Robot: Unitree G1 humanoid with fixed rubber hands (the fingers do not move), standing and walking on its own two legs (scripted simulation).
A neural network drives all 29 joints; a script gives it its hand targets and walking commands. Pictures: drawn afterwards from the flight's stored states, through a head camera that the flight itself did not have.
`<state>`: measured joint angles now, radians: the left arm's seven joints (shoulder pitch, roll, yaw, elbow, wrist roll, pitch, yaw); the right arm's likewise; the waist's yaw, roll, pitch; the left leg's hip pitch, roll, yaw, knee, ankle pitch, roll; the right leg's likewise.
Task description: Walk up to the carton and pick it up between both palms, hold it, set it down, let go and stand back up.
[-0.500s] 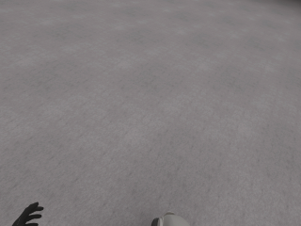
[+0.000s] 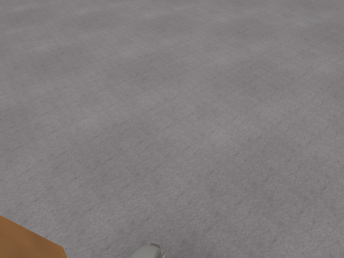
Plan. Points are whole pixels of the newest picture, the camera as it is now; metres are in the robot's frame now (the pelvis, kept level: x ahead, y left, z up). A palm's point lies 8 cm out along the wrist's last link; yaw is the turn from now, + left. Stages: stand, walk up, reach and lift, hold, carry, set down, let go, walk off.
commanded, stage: walk up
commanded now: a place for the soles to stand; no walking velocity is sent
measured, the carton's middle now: out of the picture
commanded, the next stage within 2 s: none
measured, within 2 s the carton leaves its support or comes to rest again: neither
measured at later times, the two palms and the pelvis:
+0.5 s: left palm out of the picture +0.05 +0.34 -0.11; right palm out of the picture +0.01 -0.21 -0.07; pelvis -0.05 +0.07 +0.00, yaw +21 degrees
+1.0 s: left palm out of the picture +0.02 +0.30 -0.07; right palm (249, 202) +0.30 -0.21 -0.13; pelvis +0.06 -0.03 -0.02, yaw +41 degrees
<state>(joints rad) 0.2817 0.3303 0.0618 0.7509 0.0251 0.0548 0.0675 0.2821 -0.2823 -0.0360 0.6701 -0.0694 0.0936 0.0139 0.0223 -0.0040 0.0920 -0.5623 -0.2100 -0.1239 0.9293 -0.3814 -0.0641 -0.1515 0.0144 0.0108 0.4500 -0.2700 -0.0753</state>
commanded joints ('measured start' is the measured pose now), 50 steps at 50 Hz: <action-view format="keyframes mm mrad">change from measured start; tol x32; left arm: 1 -217 50 9 -147 21 -29 -7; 50 -226 78 -4 -247 3 -9 -37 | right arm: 1 154 -198 -85 -3 27 -4 8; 50 217 -197 -102 -74 28 -28 -56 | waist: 1 -71 31 -37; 9 37 -304 33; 16 -58 428 141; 50 -44 -168 -26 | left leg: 1 51 67 -43 489 98 26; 14 472 272 81 -405 -39 132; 19 107 512 -759 -911 -370 262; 31 568 296 -251 -484 681 150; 41 222 316 -492 -406 551 158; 45 26 66 -134 48 -220 -1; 50 93 158 -124 150 -63 4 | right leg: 1 -183 -174 0 -114 92 -62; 5 -151 -169 -25 -235 -440 -80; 11 -213 -339 -13 -159 -430 -99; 16 -553 -25 -65 757 -341 63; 20 -584 -35 67 805 -167 96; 34 -576 11 38 466 9 120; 44 148 -153 259 -47 172 28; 50 -141 -206 235 -158 70 149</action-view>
